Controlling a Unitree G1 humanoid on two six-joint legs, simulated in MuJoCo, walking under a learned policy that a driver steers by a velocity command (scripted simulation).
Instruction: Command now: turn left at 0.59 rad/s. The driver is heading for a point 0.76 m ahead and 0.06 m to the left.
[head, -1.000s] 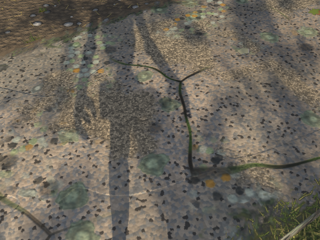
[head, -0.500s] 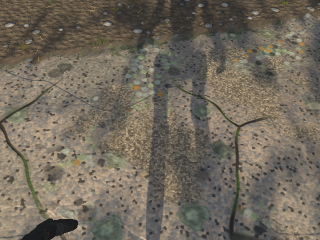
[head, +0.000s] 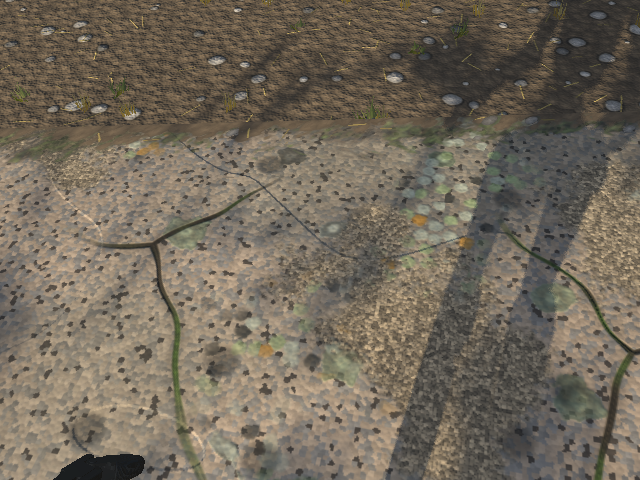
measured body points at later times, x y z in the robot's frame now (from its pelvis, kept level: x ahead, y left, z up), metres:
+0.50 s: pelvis +0.00 +0.02 +0.00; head +0.02 +0.05 +0.45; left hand +0.05 +0.33 -0.11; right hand +0.24 -0.18 -0.07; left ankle -0.01 +0.12 -0.73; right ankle +0.03 -0.11 -0.69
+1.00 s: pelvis +0.07 +0.02 +0.01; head +0.07 -0.01 +0.46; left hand +0.04 +0.29 -0.09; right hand +0.27 -0.18 -0.10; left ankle +0.00 +0.12 -0.66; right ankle +0.06 -0.10 -0.73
